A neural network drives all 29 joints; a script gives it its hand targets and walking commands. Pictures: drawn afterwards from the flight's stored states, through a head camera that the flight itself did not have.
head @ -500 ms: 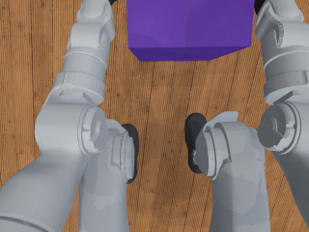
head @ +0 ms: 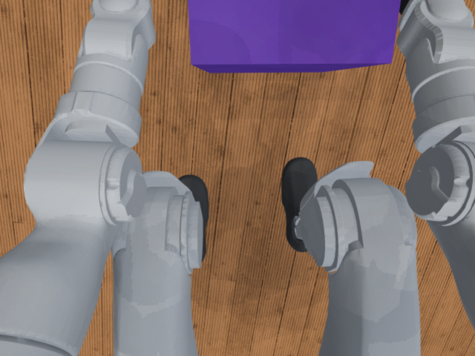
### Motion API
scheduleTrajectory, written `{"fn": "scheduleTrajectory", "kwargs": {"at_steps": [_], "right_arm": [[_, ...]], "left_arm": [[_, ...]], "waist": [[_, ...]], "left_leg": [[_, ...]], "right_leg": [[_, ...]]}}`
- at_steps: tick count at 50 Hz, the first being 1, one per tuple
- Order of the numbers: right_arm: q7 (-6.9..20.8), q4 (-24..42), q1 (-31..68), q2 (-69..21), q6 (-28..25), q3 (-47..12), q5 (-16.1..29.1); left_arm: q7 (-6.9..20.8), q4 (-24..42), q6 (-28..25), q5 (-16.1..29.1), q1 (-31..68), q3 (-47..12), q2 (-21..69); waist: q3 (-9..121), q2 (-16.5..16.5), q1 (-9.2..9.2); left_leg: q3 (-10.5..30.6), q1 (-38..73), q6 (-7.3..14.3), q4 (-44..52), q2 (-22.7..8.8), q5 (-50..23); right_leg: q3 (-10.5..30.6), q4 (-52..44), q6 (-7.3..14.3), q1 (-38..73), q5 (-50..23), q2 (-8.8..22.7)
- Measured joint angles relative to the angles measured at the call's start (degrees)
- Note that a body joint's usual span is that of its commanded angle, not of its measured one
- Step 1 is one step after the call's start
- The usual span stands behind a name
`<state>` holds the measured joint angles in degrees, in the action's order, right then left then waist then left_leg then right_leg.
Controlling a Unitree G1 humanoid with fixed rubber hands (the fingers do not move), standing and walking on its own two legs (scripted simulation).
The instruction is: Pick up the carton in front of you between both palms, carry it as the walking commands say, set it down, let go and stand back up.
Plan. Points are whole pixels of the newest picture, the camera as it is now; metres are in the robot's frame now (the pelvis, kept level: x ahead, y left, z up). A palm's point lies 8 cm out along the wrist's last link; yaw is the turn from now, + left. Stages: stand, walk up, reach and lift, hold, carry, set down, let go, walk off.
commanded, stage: set down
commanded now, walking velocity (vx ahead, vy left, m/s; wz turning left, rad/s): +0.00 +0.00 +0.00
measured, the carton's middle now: out of the picture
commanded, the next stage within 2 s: let go in 1.26 s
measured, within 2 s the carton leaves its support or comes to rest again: neither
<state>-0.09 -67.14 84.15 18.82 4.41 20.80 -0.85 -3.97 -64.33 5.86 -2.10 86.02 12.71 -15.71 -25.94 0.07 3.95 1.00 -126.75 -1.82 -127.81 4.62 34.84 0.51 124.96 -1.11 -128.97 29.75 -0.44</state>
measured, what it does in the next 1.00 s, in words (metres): rises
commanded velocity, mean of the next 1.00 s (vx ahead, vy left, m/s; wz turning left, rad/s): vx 0.00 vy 0.00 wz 0.00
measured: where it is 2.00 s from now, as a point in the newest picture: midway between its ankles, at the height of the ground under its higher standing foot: (245, 228)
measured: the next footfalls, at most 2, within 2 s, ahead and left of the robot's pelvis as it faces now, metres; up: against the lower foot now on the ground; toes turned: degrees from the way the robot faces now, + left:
none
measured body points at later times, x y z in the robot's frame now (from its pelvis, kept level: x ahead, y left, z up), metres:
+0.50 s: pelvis +0.01 +0.00 +0.05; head +0.35 -0.02 +0.33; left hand +0.58 +0.13 -0.08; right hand +0.54 -0.25 -0.08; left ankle +0.11 +0.12 -0.33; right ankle +0.13 -0.12 -0.33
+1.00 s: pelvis +0.03 +0.00 +0.17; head +0.35 -0.02 +0.49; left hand +0.59 +0.14 +0.06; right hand +0.54 -0.26 +0.06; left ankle +0.11 +0.12 -0.33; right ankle +0.13 -0.12 -0.33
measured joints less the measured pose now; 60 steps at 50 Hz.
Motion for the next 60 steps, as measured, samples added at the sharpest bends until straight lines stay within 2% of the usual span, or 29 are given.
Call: {"fn": "scheduleTrajectory", "kwargs": {"at_steps": [3, 7, 12, 17, 22, 31, 46, 60], "right_arm": [[-2.4, -1.7, -0.7, 1.9, -2.4, -3.6, 5.2], [-3.4, -1.3, -2.0, 3.8, -3.8, -7.5, 9.9], [-3.7, 1.7, -3.5, 4.7, -3.6, -10.4, 13.1], [-4.5, 7.4, -6.3, 3.8, -1.8, -11.6, 14.3], [-5.0, 10.8, -9.2, 2.0, 0.9, -10.1, 12.3], [-4.0, 9.8, -11.3, 0.3, 1.7, -6.2, 7.7], [-1.6, 20.0, -18.9, -0.3, 5.6, -4.1, 6.3], [0.6, 19.7, -23.2, -2.5, 4.2, -1.6, 2.9]], "left_arm": [[-1.6, -0.7, -1.2, 6.1, -1.0, -4.7, -3.0], [-2.0, 0.6, -1.9, 12.6, -2.4, -10.0, -5.8], [-2.5, 2.3, -1.9, 15.2, -2.8, -11.8, -6.0], [-3.8, 6.8, -0.6, 13.6, -5.5, -10.0, -4.5], [-4.4, 9.1, 1.7, 10.6, -8.4, -6.9, -2.6], [-3.0, 6.8, 2.4, 6.7, -9.9, -2.6, -1.2], [-2.2, 16.5, 5.8, 5.4, -17.1, -1.8, -0.1], [0.3, 16.3, 4.4, 2.6, -22.0, 0.7, 1.5]], "waist": [[-1.2, -0.2, -0.19], [-0.8, -0.8, -0.13], [2.1, -1.2, 0.04], [6.0, -1.3, 0.1], [11.7, -1.2, 0.2], [21.3, -1.5, -0.03], [27.2, -1.4, -0.34], [31.5, -1.4, -0.5]], "left_leg": [[0.0, 0.5, -0.1, -0.6, 0.1, 0.6], [-0.1, 0.3, -0.3, -1.5, 0.4, 1.4], [0.0, -0.7, -0.4, -1.9, 0.4, 1.6], [0.0, -0.1, -0.1, 0.0, -0.2, 1.6], [-0.3, 2.2, 0.2, 5.3, -0.8, 0.9], [-0.3, 4.6, 0.4, 15.6, -1.0, -1.4], [0.2, 13.2, 0.6, 30.7, -1.5, -4.0], [0.6, 26.4, 0.7, 49.4, -1.9, -9.4]], "right_leg": [[0.0, 0.7, 0.2, 0.4, 0.7, 0.2], [0.0, 2.0, 0.5, 0.2, 1.6, 0.5], [-0.2, 2.4, 0.7, -0.9, 1.8, 0.5], [-0.1, 0.2, 0.6, -0.5, 1.4, 0.0], [0.4, -4.8, 0.5, 1.5, 0.7, -0.5], [0.7, -14.8, 0.4, 4.1, -1.1, -0.5], [0.8, -29.7, 0.6, 12.9, -3.3, -0.6], [0.9, -48.1, 0.8, 26.3, -8.2, -0.5]]}}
